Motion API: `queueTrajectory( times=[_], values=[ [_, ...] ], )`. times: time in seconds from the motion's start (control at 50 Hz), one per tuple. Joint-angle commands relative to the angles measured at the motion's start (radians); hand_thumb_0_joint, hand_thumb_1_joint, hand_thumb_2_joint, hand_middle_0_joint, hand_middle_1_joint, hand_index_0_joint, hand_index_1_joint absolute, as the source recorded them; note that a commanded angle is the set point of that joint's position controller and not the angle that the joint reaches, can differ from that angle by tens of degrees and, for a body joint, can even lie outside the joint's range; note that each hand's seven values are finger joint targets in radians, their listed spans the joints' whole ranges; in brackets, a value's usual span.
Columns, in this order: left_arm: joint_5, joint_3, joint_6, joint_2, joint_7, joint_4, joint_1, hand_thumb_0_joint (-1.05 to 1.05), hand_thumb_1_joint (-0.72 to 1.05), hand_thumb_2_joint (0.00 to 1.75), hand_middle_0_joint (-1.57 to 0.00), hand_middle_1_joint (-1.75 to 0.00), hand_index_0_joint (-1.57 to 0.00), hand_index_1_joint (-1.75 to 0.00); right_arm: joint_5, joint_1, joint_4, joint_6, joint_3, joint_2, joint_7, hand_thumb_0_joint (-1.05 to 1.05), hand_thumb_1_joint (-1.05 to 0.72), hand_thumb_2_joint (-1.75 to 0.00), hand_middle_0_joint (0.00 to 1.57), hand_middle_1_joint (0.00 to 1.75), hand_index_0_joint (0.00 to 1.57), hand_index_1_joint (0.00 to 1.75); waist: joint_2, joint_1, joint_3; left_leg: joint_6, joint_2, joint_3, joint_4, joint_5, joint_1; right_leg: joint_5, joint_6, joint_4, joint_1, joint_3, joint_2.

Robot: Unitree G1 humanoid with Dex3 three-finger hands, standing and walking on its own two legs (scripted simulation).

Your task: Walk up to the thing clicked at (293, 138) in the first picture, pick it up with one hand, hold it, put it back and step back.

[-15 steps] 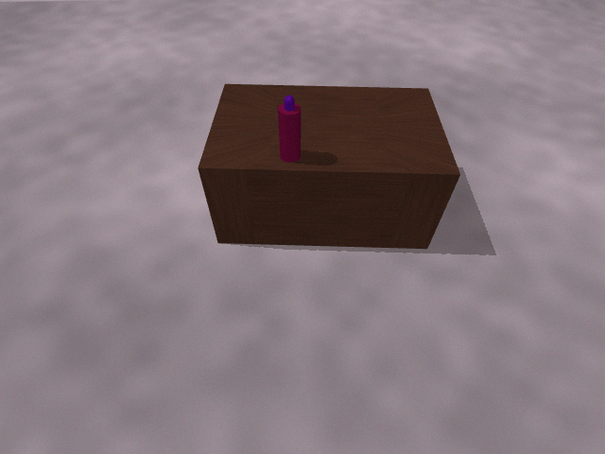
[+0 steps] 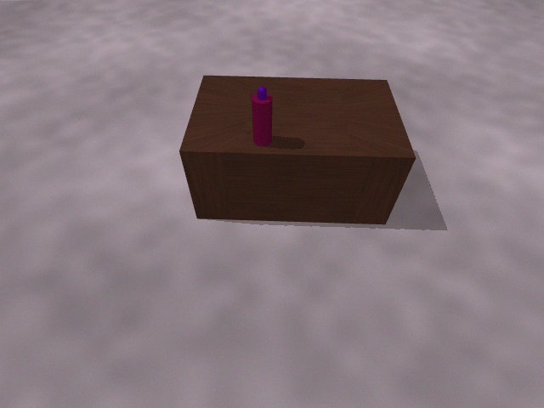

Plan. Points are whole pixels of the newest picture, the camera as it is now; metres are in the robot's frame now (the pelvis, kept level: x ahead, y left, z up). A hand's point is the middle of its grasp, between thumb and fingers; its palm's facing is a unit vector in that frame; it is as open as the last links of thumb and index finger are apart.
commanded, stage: stand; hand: left
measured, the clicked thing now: (262, 115) +1.10 +0.04 -0.25
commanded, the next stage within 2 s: walk up in 0.82 s
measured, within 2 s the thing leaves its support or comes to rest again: neither
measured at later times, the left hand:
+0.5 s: hand out of the picture +0.08 +0.25 -0.16, palm faces -0.03 -0.94 -0.33, open 7.4 cm
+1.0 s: hand out of the picture +0.10 +0.26 -0.15, palm faces -0.08 -0.93 -0.36, open 7.4 cm
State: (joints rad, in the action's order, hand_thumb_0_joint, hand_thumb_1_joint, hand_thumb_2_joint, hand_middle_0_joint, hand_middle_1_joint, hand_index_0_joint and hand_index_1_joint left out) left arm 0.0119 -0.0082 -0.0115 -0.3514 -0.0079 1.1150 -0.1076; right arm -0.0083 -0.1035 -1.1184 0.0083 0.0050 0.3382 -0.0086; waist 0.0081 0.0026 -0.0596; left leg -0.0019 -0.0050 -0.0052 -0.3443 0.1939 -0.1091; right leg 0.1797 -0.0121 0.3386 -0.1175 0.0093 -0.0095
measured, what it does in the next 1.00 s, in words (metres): lifts its right foot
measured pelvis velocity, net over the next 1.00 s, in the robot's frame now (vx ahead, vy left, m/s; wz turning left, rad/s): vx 0.02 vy -0.02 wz -0.04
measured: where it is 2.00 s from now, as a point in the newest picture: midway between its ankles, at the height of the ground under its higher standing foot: (296, 361)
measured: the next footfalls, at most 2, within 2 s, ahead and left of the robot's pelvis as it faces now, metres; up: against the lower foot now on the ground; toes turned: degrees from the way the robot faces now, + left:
right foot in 1.10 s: +0.17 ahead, -0.19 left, +0.00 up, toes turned -6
left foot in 1.52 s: +0.35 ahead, +0.06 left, +0.00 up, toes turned +2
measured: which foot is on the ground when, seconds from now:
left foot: down 0.00-1.00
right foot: down 0.00-0.86, up 0.88-1.00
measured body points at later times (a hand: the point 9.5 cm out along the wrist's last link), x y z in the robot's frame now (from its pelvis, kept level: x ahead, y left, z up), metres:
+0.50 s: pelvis +0.00 +0.00 +0.00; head +0.01 +0.00 +0.45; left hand +0.08 +0.30 -0.13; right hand +0.08 -0.30 -0.13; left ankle +0.00 +0.12 -0.75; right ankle +0.00 -0.13 -0.75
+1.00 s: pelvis +0.02 -0.02 -0.01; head +0.03 -0.02 +0.44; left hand +0.10 +0.31 -0.12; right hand +0.06 -0.34 -0.12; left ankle +0.00 +0.12 -0.75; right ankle +0.04 -0.15 -0.72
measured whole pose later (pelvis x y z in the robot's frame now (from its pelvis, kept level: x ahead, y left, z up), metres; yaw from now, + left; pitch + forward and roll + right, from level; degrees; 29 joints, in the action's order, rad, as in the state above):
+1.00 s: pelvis +0.02 -0.02 -0.01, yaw -2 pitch -2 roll +1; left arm 0.04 0.07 0.00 -0.42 -0.08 1.03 -0.20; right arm -0.04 -0.24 -1.02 0.06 0.08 0.37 -0.04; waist 0.03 0.01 -0.04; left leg 0.03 -0.02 -0.04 -0.37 0.27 -0.08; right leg 0.42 0.02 0.77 -0.36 0.03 -0.03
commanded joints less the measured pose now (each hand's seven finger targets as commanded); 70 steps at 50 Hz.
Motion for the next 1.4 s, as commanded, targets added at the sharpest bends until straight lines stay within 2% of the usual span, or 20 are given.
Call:
queueTrajectory(
  times=[0.0,0.28,0.78,0.8,0.82,0.84,0.86,0.88,0.92,0.98,1.02,1.06,1.08,1.1,1.12,1.14,1.16,1.2,1.26,1.38],
  values=[
    [-0.003,0.044,-0.020,-0.200,0.017,-0.064,0.042,0.00,0.90,0.90,-0.20,-0.30,-0.20,-0.30,0.000,0.042,0.059,0.024,0.038,0.216,0.018,0.00,-0.90,-0.90,0.20,0.30,0.20,0.30,-0.017,-0.002,0.090,0.025,-0.123,0.093,0.063,-0.138,0.009,-0.128,0.039,-0.038,0.017,0.077,-0.114],
    [-0.003,0.042,-0.020,-0.203,0.018,-0.064,0.032,0.00,0.90,0.90,-0.20,-0.30,-0.20,-0.30,0.001,0.042,0.059,0.024,0.037,0.216,0.019,0.00,-0.90,-0.90,0.20,0.30,0.20,0.30,-0.012,-0.004,0.100,0.027,-0.125,0.091,0.057,-0.181,0.029,-0.164,0.037,-0.037,0.026,0.074,-0.119],
    [-0.001,0.044,-0.019,-0.207,0.017,-0.065,0.023,0.00,0.90,0.90,-0.20,-0.30,-0.20,-0.30,-0.001,0.031,0.055,0.023,0.035,0.219,0.018,0.00,-0.90,-0.90,0.20,0.30,0.20,0.30,-0.016,-0.003,0.074,0.024,-0.119,0.092,0.074,-0.120,0.010,-0.119,0.038,-0.059,0.015,0.080,-0.119],
    [0.023,0.109,-0.025,-0.289,-0.014,-0.128,-0.029,0.00,0.90,0.90,-0.20,-0.30,-0.20,-0.30,-0.022,-0.050,0.106,0.043,0.098,0.312,0.000,0.00,-0.90,-0.90,0.20,0.30,0.20,0.30,-0.002,0.011,0.173,0.097,-0.100,0.114,0.012,0.367,0.088,0.330,0.067,0.047,-0.034,0.067,-0.047],
    [0.031,0.110,-0.021,-0.276,-0.026,-0.131,0.005,0.00,0.90,0.90,-0.20,-0.30,-0.20,-0.30,-0.030,-0.103,0.088,0.048,0.114,0.336,-0.007,0.00,-0.90,-0.90,0.20,0.30,0.20,0.30,-0.058,0.040,0.103,0.133,-0.150,0.191,0.063,0.556,0.123,0.442,0.066,0.135,-0.219,0.043,-0.031],
    [0.035,0.112,-0.018,-0.247,-0.035,-0.161,0.077,0.00,0.90,0.90,-0.20,-0.30,-0.20,-0.30,-0.031,-0.142,0.085,0.049,0.132,0.356,-0.008,0.00,-0.90,-0.90,0.20,0.30,0.20,0.30,-0.133,0.077,0.004,0.181,-0.250,0.320,0.161,0.652,0.123,0.373,0.049,0.299,-0.391,-0.009,0.006],
    [0.040,0.117,-0.015,-0.244,-0.041,-0.195,0.112,0.00,0.90,0.90,-0.20,-0.30,-0.20,-0.30,-0.033,-0.151,0.107,0.053,0.150,0.382,-0.008,0.00,-0.90,-0.90,0.20,0.30,0.20,0.30,-0.160,0.093,-0.085,0.254,-0.384,0.444,0.228,0.618,0.112,0.329,0.038,0.464,-0.537,0.014,-0.024],
    [0.036,0.117,-0.022,-0.246,-0.043,-0.211,0.108,0.00,0.90,0.90,-0.20,-0.30,-0.20,-0.30,-0.035,-0.154,0.122,0.065,0.153,0.379,-0.006,0.00,-0.90,-0.90,0.20,0.30,0.20,0.30,-0.105,0.081,-0.116,0.271,-0.409,0.468,0.225,0.530,0.118,0.303,0.043,0.501,-0.596,0.096,-0.066],
    [0.023,0.120,-0.029,-0.251,-0.058,-0.213,0.042,0.00,0.90,0.90,-0.20,-0.30,-0.20,-0.30,-0.030,-0.111,0.163,0.077,0.140,0.338,-0.006,0.00,-0.90,-0.90,0.20,0.30,0.20,0.30,-0.079,0.030,-0.053,0.239,-0.347,0.358,0.212,0.454,0.114,0.255,0.040,0.512,-0.541,0.111,-0.089],
    [0.026,0.124,-0.028,-0.243,-0.087,-0.224,-0.007,0.00,0.90,0.90,-0.20,-0.30,-0.20,-0.30,-0.040,-0.043,0.219,0.074,0.148,0.345,-0.021,0.00,-0.90,-0.90,0.20,0.30,0.20,0.30,-0.202,0.008,-0.037,0.201,-0.271,0.185,0.192,0.387,-0.015,0.222,0.020,0.373,-0.352,0.012,-0.081],
    [0.026,0.133,-0.032,-0.235,-0.087,-0.210,-0.069,0.00,0.90,0.90,-0.20,-0.30,-0.20,-0.30,-0.040,-0.019,0.241,0.070,0.143,0.333,-0.027,0.00,-0.90,-0.90,0.20,0.30,0.20,0.30,-0.195,-0.026,-0.016,0.170,-0.228,0.099,0.121,0.313,-0.105,0.140,0.024,0.269,-0.175,-0.029,-0.061],
    [0.028,0.150,-0.040,-0.251,-0.074,-0.159,-0.222,0.00,0.90,0.90,-0.20,-0.30,-0.20,-0.30,-0.038,-0.002,0.258,0.057,0.132,0.298,-0.027,0.00,-0.90,-0.90,0.20,0.30,0.20,0.30,-0.075,-0.099,0.032,0.133,-0.161,0.011,-0.114,0.303,-0.254,0.017,0.021,0.170,0.103,-0.080,-0.013],
    [0.033,0.175,-0.050,-0.308,-0.057,-0.129,-0.341,0.00,0.90,0.90,-0.20,-0.30,-0.20,-0.30,-0.040,-0.045,0.261,0.053,0.111,0.242,-0.025,0.00,-0.90,-0.90,0.20,0.30,0.20,0.30,0.117,-0.146,0.095,0.109,-0.095,-0.038,-0.383,0.318,-0.389,0.103,0.025,0.170,0.295,-0.039,0.003],
    [0.041,0.202,-0.057,-0.405,-0.039,-0.142,-0.416,0.00,0.90,0.90,-0.20,-0.30,-0.20,-0.30,-0.026,-0.059,0.296,0.053,0.081,0.164,-0.027,0.00,-0.90,-0.90,0.20,0.30,0.20,0.30,0.396,-0.177,0.078,0.067,0.038,-0.087,-0.695,0.451,-0.598,0.498,0.093,-0.056,0.313,0.334,-0.196],
    [0.036,0.189,-0.060,-0.437,-0.040,-0.196,-0.326,0.00,0.90,0.90,-0.20,-0.30,-0.20,-0.30,-0.013,-0.063,0.295,0.043,0.098,0.233,-0.023,0.00,-0.90,-0.90,0.20,0.30,0.20,0.30,0.268,-0.134,0.045,0.039,0.048,0.077,-0.806,0.393,-0.558,0.763,0.206,-0.253,0.109,0.706,-0.392],
    [0.019,0.183,-0.061,-0.440,-0.041,-0.239,-0.214,0.00,0.90,0.90,-0.20,-0.30,-0.20,-0.30,-0.012,-0.061,0.279,0.041,0.119,0.304,-0.024,0.00,-0.90,-0.90,0.20,0.30,0.20,0.30,0.135,-0.083,-0.054,0.039,-0.022,0.142,-0.830,0.321,-0.527,0.793,0.252,-0.258,-0.030,0.694,-0.409],
    [0.012,0.174,-0.063,-0.402,-0.039,-0.258,-0.151,0.00,0.90,0.90,-0.20,-0.30,-0.20,-0.30,-0.004,-0.118,0.251,0.044,0.124,0.322,-0.028,0.00,-0.90,-0.90,0.20,0.30,0.20,0.30,0.087,-0.043,-0.077,0.040,-0.048,0.140,-0.820,0.258,-0.528,0.688,0.243,-0.217,-0.035,0.565,-0.362],
    [0.006,0.160,-0.067,-0.343,-0.031,-0.268,-0.121,0.00,0.90,0.90,-0.20,-0.30,-0.20,-0.30,0.003,-0.192,0.218,0.045,0.117,0.310,-0.033,0.00,-0.90,-0.90,0.20,0.30,0.20,0.30,0.113,-0.010,-0.068,0.035,-0.073,0.135,-0.739,0.175,-0.455,0.526,0.204,-0.200,-0.103,0.389,-0.287],
    [0.001,0.152,-0.078,-0.321,-0.033,-0.281,-0.138,0.00,0.90,0.90,-0.20,-0.30,-0.20,-0.30,-0.011,-0.233,0.216,0.039,0.124,0.289,-0.051,0.00,-0.90,-0.90,0.20,0.30,0.20,0.30,0.118,-0.003,-0.060,0.002,-0.073,0.089,-0.625,0.107,-0.408,0.402,0.210,-0.195,-0.128,0.239,-0.244],
    [0.008,0.158,-0.085,-0.340,-0.040,-0.319,-0.171,0.00,0.90,0.90,-0.20,-0.30,-0.20,-0.30,-0.025,-0.112,0.296,0.052,0.124,0.265,-0.071,0.00,-0.90,-0.90,0.20,0.30,0.20,0.30,0.081,-0.041,-0.058,-0.001,-0.100,0.002,-0.326,0.055,-0.348,0.331,0.216,-0.153,-0.115,0.151,-0.243]
  ],
)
